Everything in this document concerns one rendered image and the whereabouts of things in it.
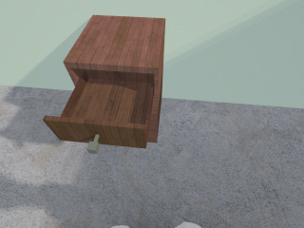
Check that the handle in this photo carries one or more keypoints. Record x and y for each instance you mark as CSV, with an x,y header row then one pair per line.
x,y
93,147

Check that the cabinet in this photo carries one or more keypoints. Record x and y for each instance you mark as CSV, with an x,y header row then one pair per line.
x,y
125,44

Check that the drawer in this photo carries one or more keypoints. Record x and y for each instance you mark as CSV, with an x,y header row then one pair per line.
x,y
116,105

